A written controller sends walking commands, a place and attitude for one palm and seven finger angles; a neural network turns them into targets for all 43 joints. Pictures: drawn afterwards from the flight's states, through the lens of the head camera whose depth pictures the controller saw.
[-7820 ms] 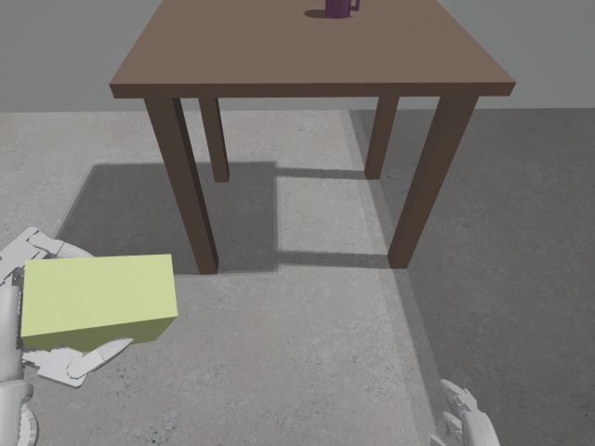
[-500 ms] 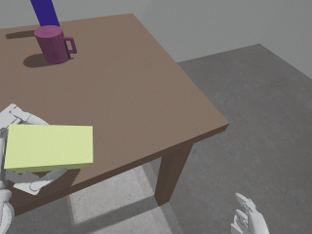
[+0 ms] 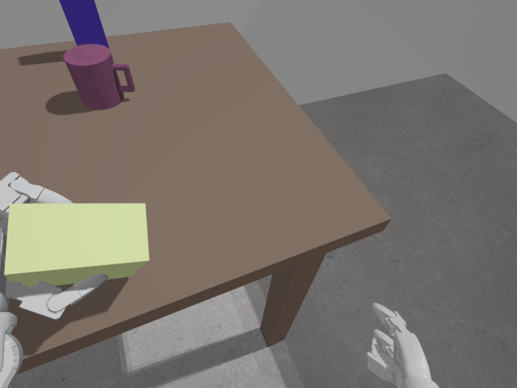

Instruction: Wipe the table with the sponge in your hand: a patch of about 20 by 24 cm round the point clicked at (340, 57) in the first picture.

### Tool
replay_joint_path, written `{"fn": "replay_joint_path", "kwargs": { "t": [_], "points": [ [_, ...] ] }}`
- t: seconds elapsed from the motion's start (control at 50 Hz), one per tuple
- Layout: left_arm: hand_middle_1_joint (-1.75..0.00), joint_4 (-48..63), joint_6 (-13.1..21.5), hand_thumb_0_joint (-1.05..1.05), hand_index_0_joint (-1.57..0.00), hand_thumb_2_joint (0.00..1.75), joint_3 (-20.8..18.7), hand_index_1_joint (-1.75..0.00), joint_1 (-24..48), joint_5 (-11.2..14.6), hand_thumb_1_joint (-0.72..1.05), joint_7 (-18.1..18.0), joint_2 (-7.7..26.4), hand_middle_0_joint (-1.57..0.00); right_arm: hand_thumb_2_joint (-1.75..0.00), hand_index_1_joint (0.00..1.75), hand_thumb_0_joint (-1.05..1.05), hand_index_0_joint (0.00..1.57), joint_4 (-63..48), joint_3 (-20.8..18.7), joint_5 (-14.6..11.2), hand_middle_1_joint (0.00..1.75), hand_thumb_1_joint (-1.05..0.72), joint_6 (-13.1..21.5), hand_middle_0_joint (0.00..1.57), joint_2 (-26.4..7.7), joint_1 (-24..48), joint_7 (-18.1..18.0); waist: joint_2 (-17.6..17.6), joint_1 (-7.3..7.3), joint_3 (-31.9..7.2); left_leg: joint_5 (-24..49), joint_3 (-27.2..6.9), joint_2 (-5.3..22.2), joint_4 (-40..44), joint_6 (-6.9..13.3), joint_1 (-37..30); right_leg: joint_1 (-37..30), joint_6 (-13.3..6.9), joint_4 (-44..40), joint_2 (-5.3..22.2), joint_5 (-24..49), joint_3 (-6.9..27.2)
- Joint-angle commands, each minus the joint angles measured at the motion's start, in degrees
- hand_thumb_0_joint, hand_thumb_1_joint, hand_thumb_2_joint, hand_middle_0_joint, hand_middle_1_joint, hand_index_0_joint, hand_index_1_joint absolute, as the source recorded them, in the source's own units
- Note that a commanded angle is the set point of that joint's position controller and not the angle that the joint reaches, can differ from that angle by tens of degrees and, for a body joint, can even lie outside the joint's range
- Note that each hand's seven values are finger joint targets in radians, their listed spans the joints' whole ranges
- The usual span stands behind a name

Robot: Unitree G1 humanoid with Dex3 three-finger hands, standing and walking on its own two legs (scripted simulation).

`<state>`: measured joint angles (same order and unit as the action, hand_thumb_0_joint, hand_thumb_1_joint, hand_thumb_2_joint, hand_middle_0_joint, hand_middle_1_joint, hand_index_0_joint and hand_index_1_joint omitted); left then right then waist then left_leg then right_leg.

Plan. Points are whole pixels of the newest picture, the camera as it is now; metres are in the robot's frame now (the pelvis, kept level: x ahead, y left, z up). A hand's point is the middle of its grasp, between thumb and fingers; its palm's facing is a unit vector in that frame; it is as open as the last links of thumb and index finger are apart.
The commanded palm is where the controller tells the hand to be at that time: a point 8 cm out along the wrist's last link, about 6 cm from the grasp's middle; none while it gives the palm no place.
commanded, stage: look again from close up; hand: left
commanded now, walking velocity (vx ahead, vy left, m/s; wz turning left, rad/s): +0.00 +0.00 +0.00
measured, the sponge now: (100, 245) +0.24 +0.22 +0.14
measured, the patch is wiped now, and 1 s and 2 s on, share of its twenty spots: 0.00 0.00 0.00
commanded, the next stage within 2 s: shuffle to correct the standing spot in 0.28 s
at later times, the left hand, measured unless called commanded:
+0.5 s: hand (63, 245) +0.22 +0.25 +0.16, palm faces +0.41 -0.83 -0.38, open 10.6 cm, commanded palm +0.16 +0.27 +0.18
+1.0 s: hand (77, 286) +0.18 +0.21 +0.16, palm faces +0.33 -0.85 -0.40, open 10.6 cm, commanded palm +0.12 +0.25 +0.18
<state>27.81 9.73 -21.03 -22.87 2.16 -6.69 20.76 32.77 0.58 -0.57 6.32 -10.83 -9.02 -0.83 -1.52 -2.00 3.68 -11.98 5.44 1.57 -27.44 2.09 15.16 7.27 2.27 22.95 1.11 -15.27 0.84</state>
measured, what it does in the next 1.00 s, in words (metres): stands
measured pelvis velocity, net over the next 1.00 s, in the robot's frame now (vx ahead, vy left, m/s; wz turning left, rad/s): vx -0.05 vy -0.02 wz -0.04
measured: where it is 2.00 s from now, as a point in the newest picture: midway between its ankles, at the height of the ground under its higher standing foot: outside the picture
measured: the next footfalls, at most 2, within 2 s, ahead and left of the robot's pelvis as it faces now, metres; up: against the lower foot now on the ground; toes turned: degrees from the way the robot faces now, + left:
none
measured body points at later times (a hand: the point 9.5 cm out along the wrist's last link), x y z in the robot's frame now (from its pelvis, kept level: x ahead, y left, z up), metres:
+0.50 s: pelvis +0.00 -0.01 +0.00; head +0.03 +0.01 +0.45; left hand +0.20 +0.29 +0.18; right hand +0.18 -0.22 -0.08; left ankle +0.03 +0.09 -0.74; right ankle -0.03 -0.15 -0.74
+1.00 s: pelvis -0.05 -0.02 -0.01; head +0.01 -0.01 +0.44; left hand +0.16 +0.25 +0.19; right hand +0.12 -0.27 -0.09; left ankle +0.03 +0.09 -0.74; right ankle -0.03 -0.15 -0.74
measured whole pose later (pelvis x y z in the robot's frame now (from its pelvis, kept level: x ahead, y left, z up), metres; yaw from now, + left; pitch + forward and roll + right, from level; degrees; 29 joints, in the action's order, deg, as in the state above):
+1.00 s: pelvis -0.05 -0.02 -0.01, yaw -2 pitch +1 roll -2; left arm 33.4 10.8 -21.7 -28.9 5.0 -8.0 21.4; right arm 31.8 -1.7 -0.9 3.1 -12.6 -10.2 -2.7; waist 1.2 -0.5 5.1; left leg -14.1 2.1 2.8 -32.7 -0.1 23.3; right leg 16.1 0.2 28.0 -2.2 -13.2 1.6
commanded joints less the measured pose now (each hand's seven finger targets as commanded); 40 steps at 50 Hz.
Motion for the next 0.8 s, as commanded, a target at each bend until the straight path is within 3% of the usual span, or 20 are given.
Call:
{"fn": "replay_joint_path", "kwargs": {
  "t": [0.0,0.06,0.08,0.16,0.18,0.26,0.28,0.36,0.38,0.46,0.48,0.56,0.58,0.66,0.68,0.76,0.78],
  "points": [
    [-1.6,11.78,3.16,0.0,-1.2,1.3,-4.08,-1.6,3.69,0.13,0.1,-0.61,8.15,-1.2,-0.9,0.3,0.0,0.2,-8.45,-3.19,-0.37,0.3,-0.9,2.26,0.2,-7.45,3.43,-0.81,4.95,0.99,-9.62,7.08,-3.59,2.63,4.18,-0.21,-8.52,2.64,-2.78,-3.07,0.35,13.09,0.2],
    [-1.6,11.93,3.13,0.0,-1.2,1.3,-5.1,-1.6,4.26,-0.25,0.1,-0.98,9.38,-1.2,-0.9,0.3,0.0,0.2,-8.48,-3.26,-0.56,0.3,-0.9,2.42,0.2,-7.6,4.41,-1.13,6.35,0.94,-9.18,5.36,-3.68,2.69,5.31,-0.19,-9.43,3.91,-2.69,-2.83,-0.11,11.44,-0.05],
    [-1.6,11.21,3.08,0.0,-1.2,1.3,-3.36,-1.6,3.52,-0.01,0.1,-0.89,7.46,-1.2,-0.9,0.3,0.0,0.2,-8.58,-3.1,-0.45,0.3,-0.9,2.2,0.2,-7.25,3.69,-1.14,6.06,1.01,-9.31,5.48,-4.31,3.1,5.34,0.11,-8.9,2.9,-2.67,-2.54,0.15,11.43,-0.55],
    [-1.6,11.38,2.85,0.0,-1.2,1.3,-4.89,-1.6,3.41,-0.17,0.1,-1.19,9.19,-1.2,-0.9,0.3,0.0,0.2,-8.53,-3.27,-0.59,0.3,-0.9,2.28,0.2,-7.61,4.27,-1.3,4.7,0.92,-9.09,5.06,-3.73,2.71,5.22,-0.13,-9.34,3.7,-2.6,-3.09,-0.02,11.49,-0.04],
    [-1.6,10.27,2.76,0.0,-1.2,1.3,-3.36,-1.6,2.76,0.13,0.1,-1.05,7.32,-1.2,-0.9,0.3,0.0,0.2,-8.43,-3.19,-0.52,0.3,-0.9,2.06,0.2,-7.34,3.54,-1.29,4.32,1.03,-8.77,4.64,-4.31,3.02,5.38,0.02,-8.36,2.93,-2.61,-2.95,0.18,11.06,-0.41],
    [-1.6,11.34,2.8,0.0,-1.2,1.3,-5.74,-1.6,1.98,-0.12,0.1,-1.34,9.71,-1.2,-0.9,0.3,0.0,0.2,-8.28,-3.36,-0.67,0.3,-0.9,2.15,0.2,-7.6,4.28,-1.3,4.6,0.79,-10.14,6.76,-4.0,2.81,4.82,0.11,-9.5,2.84,-2.59,-2.52,0.06,12.47,-0.28],
    [-1.6,11.21,2.76,0.0,-1.2,1.3,-3.41,-1.6,1.61,0.15,0.1,-1.07,7.18,-1.2,-0.9,0.3,0.0,0.2,-8.25,-3.29,-0.63,0.3,-0.9,1.92,0.2,-7.33,3.43,-1.23,4.81,1.04,-10.23,7.61,-4.43,3.13,4.72,0.24,-9.05,1.96,-2.63,-2.01,0.3,12.62,-0.76],
    [-1.6,11.75,2.52,0.0,-1.2,1.3,-5.59,-1.6,1.41,-0.06,0.1,-1.4,9.62,-1.2,-0.9,0.3,0.0,0.2,-8.07,-3.23,-0.74,0.3,-0.9,2.02,0.2,-7.43,4.38,-1.27,4.47,0.84,-10.03,7.02,-4.39,3.12,4.91,0.17,-9.17,2.75,-2.51,-2.11,0.06,12.1,-0.46],
    [-1.6,11.3,2.34,0.0,-1.2,1.3,-3.63,-1.6,1.0,0.34,0.1,-1.18,7.37,-1.2,-0.9,0.3,0.0,0.2,-8.32,-3.09,-0.75,0.3,-0.9,1.8,0.2,-7.06,3.51,-1.3,3.97,1.04,-9.13,8.5,-4.84,3.39,5.12,0.11,-8.51,2.52,-2.45,-2.12,0.02,12.4,-0.93],
    [-1.6,12.99,2.24,0.0,-1.2,1.3,-6.32,-1.6,1.42,0.3,0.1,-1.48,10.35,-1.2,-0.9,0.3,0.0,0.2,-8.77,-3.24,-0.92,0.3,-0.9,2.15,0.2,-7.21,4.3,-1.53,6.85,0.61,-8.94,13.89,-4.88,5.41,5.62,-0.17,-9.01,4.4,-1.79,0.12,-0.85,12.27,-1.54],
    [-1.6,12.35,2.17,0.0,-1.2,1.3,-4.13,-1.6,0.83,0.57,0.1,-1.17,7.67,-1.2,-0.9,0.3,0.0,0.2,-8.84,-3.19,-0.84,0.3,-0.9,1.85,0.2,-6.97,3.25,-1.35,6.92,0.73,-9.36,15.17,-5.71,6.22,5.79,0.12,-8.01,3.31,-1.78,1.2,-0.94,11.54,-2.1],
    [-1.6,13.62,2.16,0.0,-1.2,1.3,-6.9,-1.6,-1.35,0.72,0.1,-1.22,10.05,-1.2,-0.9,0.3,0.0,0.2,-9.37,-3.63,-0.97,0.3,-0.9,2.01,0.2,-6.92,3.54,-0.96,6.86,0.22,-11.45,18.17,-4.43,7.48,3.33,0.33,-8.78,4.12,-1.57,1.25,-0.69,12.25,-1.65],
    [-1.6,13.02,2.1,0.0,-1.2,1.3,-4.99,-1.6,-2.32,0.98,0.1,-0.94,7.88,-1.2,-0.9,0.3,0.0,0.2,-9.55,-3.6,-0.92,0.3,-0.9,1.67,0.2,-6.58,2.92,-0.76,5.99,0.3,-11.83,17.73,-4.43,7.61,2.34,0.47,-8.09,3.5,-1.64,0.74,-0.2,12.89,-1.43],
    [-1.6,14.68,2.72,0.0,-1.2,1.3,-7.34,-1.6,-2.84,1.18,0.1,-0.92,10.5,-1.2,-0.9,0.3,0.0,0.2,-9.98,-4.15,-0.87,0.3,-0.9,1.24,0.2,-6.68,3.2,-0.86,3.86,0.7,-10.94,16.09,-2.18,6.23,-0.23,-0.82,-8.25,7.51,-1.73,-1.1,0.44,18.11,0.01],
    [-1.6,14.49,2.88,0.0,-1.2,1.3,-5.39,-1.6,-2.75,1.49,0.1,-0.61,8.36,-1.2,-0.9,0.3,0.0,0.2,-10.05,-4.06,-0.71,0.3,-0.9,0.69,0.2,-6.59,2.47,-0.81,4.25,1.06,-11.1,15.3,-2.43,6.03,-0.23,-0.83,-7.38,7.2,-1.84,-0.71,0.54,17.82,-0.19],
    [-1.6,14.97,4.02,0.0,-1.2,1.3,-8.25,-1.6,-3.76,1.74,0.1,-0.65,11.32,-1.2,-0.9,0.3,0.0,0.2,-10.39,-4.41,-0.58,0.3,-0.9,0.37,0.2,-6.51,3.12,-1.39,4.17,1.22,-10.74,10.91,-1.72,5.52,-1.04,-1.17,-6.98,10.64,-2.01,-1.26,0.9,16.76,0.74],
    [-1.6,14.61,4.16,0.0,-1.2,1.3,-6.69,-1.6,-4.15,2.07,0.1,-0.44,9.51,-1.2,-0.9,0.3,0.0,0.2,-10.49,-4.28,-0.45,0.3,-0.9,-0.12,0.2,-6.32,2.39,-1.31,3.51,1.41,-10.99,8.88,-2.12,5.41,-0.91,-1.16,-5.76,10.05,-2.11,-1.03,0.98,15.16,0.38]
  ]
}}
